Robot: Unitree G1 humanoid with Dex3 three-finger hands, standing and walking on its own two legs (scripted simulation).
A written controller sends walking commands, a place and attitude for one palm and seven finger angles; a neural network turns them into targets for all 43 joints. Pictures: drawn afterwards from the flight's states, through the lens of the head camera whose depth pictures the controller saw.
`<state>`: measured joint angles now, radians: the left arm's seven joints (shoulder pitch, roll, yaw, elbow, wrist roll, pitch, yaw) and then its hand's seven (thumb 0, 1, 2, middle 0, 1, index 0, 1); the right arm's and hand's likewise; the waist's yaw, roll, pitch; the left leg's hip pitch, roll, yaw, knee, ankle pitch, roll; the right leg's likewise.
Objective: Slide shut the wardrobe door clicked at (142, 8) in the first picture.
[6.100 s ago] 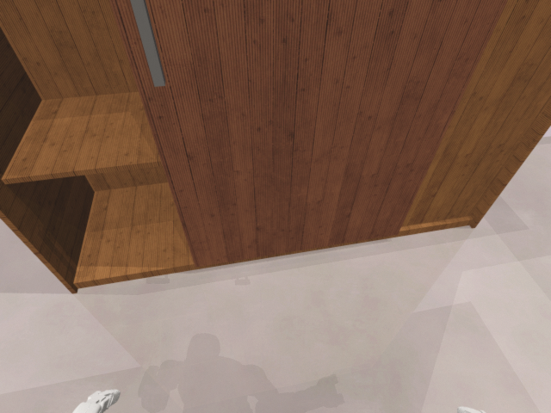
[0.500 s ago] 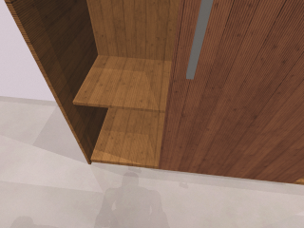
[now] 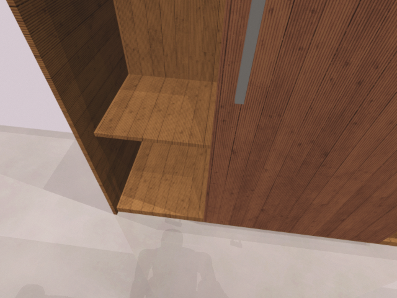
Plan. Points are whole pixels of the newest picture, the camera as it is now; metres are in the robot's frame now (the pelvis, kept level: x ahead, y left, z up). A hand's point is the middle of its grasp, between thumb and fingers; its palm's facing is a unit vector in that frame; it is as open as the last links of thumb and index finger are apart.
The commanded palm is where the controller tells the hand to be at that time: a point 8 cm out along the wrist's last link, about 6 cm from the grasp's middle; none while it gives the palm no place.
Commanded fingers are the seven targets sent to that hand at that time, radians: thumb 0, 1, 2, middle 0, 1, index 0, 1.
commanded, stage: look again from close up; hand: right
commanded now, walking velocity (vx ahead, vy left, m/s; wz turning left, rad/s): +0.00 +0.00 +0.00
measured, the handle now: (251, 29) +0.58 -0.07 +0.27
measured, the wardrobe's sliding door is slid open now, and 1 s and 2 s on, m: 0.48 0.48 0.48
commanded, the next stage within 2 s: shuffle to correct the standing spot in 0.18 s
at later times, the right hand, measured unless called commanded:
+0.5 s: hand out of the picture +0.01 -0.13 -0.18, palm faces +0.06 +0.99 -0.15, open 7.3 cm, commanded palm none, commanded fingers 0.00 -0.90 -0.90 0.20 0.30 0.20 0.30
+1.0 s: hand out of the picture +0.16 -0.12 -0.18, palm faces +0.08 +0.98 -0.17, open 7.3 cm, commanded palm none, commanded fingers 0.00 -0.90 -0.90 0.20 0.30 0.20 0.30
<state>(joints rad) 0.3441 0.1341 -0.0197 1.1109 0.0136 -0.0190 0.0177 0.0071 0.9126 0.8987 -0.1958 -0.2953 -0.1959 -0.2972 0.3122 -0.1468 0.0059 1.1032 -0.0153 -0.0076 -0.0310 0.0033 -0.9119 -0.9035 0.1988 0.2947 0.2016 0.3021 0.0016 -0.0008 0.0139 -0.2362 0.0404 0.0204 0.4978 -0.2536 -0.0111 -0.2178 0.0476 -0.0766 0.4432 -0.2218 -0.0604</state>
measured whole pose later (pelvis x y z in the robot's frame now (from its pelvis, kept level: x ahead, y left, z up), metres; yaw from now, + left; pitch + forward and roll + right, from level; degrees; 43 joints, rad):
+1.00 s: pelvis +0.13 +0.07 +0.00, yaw -4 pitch +0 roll +1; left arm 0.39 0.12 0.00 1.13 0.04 -0.05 0.05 0.00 0.91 0.90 -0.20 -0.30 -0.20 -0.30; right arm 0.21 -0.19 -0.06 1.03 -0.02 0.02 0.02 0.01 -0.93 -0.90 0.20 0.29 0.20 0.30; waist 0.02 0.01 0.09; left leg -0.61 0.06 0.06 0.98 -0.30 0.03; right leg -0.04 -0.09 -0.06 0.43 -0.39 0.05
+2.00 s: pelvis +0.09 +0.13 +0.00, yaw -7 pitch +1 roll -1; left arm 0.41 0.11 0.01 1.14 0.02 0.00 0.02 0.01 0.91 0.90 -0.20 -0.30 -0.20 -0.30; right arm 0.33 -0.10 -0.02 1.09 -0.02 0.00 -0.03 0.01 -0.91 -0.90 0.20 0.29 0.20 0.30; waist 0.02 -0.01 0.00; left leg -0.20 0.00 0.03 0.51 -0.33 0.04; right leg -0.29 0.02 -0.10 0.55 -0.31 -0.04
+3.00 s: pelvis +0.11 +0.10 -0.01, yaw -6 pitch -1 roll +0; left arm 0.30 0.17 -0.02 1.07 0.01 -0.01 0.01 0.01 0.92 0.90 -0.19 -0.30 -0.19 -0.30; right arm 0.29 -0.15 0.02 1.07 -0.01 -0.03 -0.05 0.00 -0.91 -0.90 0.20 0.30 0.20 0.30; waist 0.02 -0.03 0.04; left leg -0.13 0.01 0.02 0.52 -0.37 -0.01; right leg -0.30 0.02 -0.08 0.55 -0.23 -0.06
